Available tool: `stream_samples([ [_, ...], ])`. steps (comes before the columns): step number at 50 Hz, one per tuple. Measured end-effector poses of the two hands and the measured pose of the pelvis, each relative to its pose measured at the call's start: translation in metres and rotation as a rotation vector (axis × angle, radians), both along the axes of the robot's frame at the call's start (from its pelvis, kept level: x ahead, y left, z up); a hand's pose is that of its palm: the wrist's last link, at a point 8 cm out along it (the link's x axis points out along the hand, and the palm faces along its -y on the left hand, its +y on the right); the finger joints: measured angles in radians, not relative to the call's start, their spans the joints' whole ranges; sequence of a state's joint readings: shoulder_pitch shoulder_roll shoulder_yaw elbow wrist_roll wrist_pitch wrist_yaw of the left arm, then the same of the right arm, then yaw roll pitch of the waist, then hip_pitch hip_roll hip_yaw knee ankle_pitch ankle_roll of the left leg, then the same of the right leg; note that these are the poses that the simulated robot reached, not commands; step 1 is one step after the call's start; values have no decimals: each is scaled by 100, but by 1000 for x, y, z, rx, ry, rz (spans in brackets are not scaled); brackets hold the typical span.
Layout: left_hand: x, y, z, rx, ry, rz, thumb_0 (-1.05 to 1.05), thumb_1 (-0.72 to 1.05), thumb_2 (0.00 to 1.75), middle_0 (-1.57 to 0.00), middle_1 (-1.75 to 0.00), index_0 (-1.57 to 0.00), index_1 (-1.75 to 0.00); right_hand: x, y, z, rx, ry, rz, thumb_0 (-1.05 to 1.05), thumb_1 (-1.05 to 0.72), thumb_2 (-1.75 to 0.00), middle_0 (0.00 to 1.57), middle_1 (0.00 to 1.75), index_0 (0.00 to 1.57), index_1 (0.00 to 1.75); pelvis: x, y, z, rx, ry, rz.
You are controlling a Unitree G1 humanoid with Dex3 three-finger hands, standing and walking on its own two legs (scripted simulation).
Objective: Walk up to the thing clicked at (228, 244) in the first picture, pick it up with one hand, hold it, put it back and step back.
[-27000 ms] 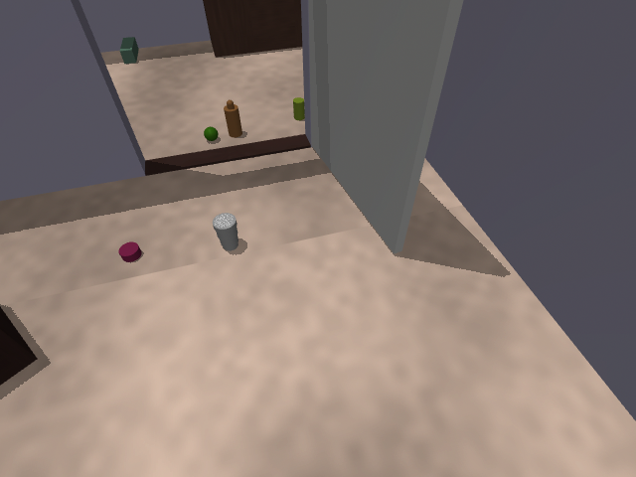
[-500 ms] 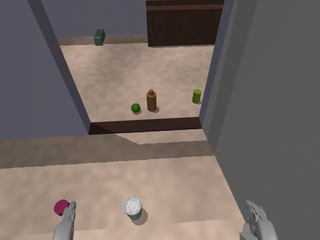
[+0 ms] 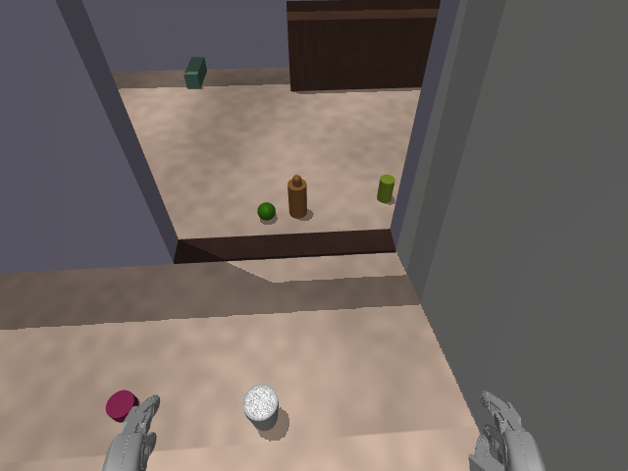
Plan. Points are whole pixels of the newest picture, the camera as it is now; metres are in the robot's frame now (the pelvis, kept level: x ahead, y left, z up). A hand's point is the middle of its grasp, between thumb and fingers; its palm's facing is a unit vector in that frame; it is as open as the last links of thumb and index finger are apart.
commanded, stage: stand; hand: left
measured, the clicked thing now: (263, 410) +0.41 +0.15 -0.65
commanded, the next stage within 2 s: none
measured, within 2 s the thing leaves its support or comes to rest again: neither
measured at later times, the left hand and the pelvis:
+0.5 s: hand out of the picture +0.08 +0.25 -0.12, palm faces +0.01 -0.94 -0.35, open 7.5 cm; pelvis +0.00 +0.01 +0.03, yaw +1 degrees
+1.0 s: hand out of the picture +0.04 +0.25 -0.10, palm faces +0.03 -0.94 -0.35, open 7.4 cm; pelvis -0.01 +0.00 +0.05, yaw +2 degrees
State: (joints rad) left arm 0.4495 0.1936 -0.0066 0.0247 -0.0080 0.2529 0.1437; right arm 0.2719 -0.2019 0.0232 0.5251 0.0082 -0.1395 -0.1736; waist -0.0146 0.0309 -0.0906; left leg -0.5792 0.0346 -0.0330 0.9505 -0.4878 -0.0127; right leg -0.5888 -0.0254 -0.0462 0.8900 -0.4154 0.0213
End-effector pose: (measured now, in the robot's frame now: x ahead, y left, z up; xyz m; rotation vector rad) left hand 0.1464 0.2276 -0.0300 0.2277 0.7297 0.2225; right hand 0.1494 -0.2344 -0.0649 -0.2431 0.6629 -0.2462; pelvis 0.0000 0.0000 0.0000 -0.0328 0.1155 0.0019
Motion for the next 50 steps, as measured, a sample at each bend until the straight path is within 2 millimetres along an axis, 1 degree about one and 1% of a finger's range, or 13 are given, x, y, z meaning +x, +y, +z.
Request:
stream_samples([
  [5, -2, 0, 0, 0, 0, -1, 0, 10, 64, -18, -26, -19, -27, -2, 0, 0, 0, -2, -1, 1, -90, -90, 20, 30, 20, 30, -2, 0, 0, 0, -1, 0],
  [8, -2, 0, -1, 1, 0, -1, 0, 32, 75, -19, -28, -19, -29, -2, 0, -1, 0, -3, -1, 1, -90, -90, 20, 30, 20, 30, -2, 0, -1, 0, -1, -1],
  [9, -1, 1, -3, 14, -4, -24, 0, 39, 77, -19, -28, -20, -29, -3, -1, -2, -14, 17, 25, 1, -90, -90, 20, 30, 20, 30, -4, 0, 0, 3, -15, 2],
  [11, -1, 7, -14, 37, 18, -81, 0, 53, 81, -20, -29, -20, -29, -6, -4, -10, -38, 113, 99, 1, -90, -90, 20, 30, 20, 30, -6, -1, 3, 16, -45, 5],
  [13, -5, 16, -26, 41, 65, -106, 0, 63, 84, -20, -29, -20, -30, -13, -11, -17, -41, 208, 131, 1, -90, -90, 20, 30, 20, 30, -7, -1, 6, 25, -65, 9],
  [18, -30, 43, -42, 44, 195, -68, 1, 80, 88, -20, -29, -20, -30, -35, -32, -18, -35, 338, 96, 1, -90, -90, 20, 30, 21, 30, -6, 2, 15, 33, -98, 11],
  [21, -49, 56, -47, 49, 278, -36, 1, 85, 89, -20, -30, -20, -30, -50, -41, -15, -43, 394, 63, 1, -90, -90, 20, 30, 21, 30, -3, 4, 21, 33, -112, 11],
  [24, -67, 66, -49, 48, 350, -1, 1, 88, 90, -20, -30, -20, -30, -63, -46, -13, -45, 448, 39, 1, -90, -90, 20, 30, 20, 30, -1, 7, 27, 30, -124, 12],
  [27, -82, 71, -49, 45, 408, 26, 1, 89, 90, -20, -30, -20, -30, -73, -45, -12, -38, 497, 24, 1, -91, -90, 20, 30, 20, 30, 0, 8, 33, 29, -137, 15],
  [31, -97, 73, -48, 37, 463, 50, 1, 90, 90, -20, -30, -20, -30, -80, -40, -11, -21, 533, 14, 1, -91, -90, 20, 30, 20, 30, 1, 10, 40, 31, -156, 18],
  [35, -106, 73, -46, 27, 491, 64, 1, 90, 90, -20, -30, -20, -30, -83, -34, -11, -3, 546, 16, 1, -91, -90, 20, 30, 20, 30, -1, 12, 45, 33, -174, 21],
  [41, -110, 71, -40, 25, 499, 70, 1, 91, 90, -20, -30, -20, -30, -82, -29, -11, 20, 544, 24, 0, -90, -90, 20, 30, 20, 30, -5, 11, 51, 39, -191, 23],
  [50, -118, 68, -35, 32, 505, 78, 1, 91, 90, -20, -30, -20, -30, -86, -38, -9, 29, 549, 16, 0, -90, -90, 20, 30, 20, 30, -13, 5, 54, 40, -198, 27],
])
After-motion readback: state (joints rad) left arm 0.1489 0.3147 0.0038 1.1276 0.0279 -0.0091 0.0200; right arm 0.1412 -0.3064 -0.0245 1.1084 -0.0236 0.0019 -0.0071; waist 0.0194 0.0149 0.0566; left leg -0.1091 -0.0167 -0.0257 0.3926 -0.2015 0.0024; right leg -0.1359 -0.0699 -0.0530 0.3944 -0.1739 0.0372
